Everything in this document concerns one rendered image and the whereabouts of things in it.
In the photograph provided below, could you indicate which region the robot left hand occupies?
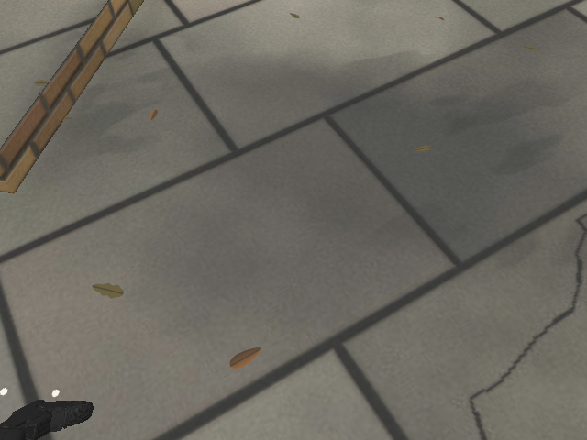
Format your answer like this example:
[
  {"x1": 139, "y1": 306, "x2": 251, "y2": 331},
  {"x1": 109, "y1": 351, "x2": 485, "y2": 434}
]
[{"x1": 0, "y1": 400, "x2": 94, "y2": 440}]

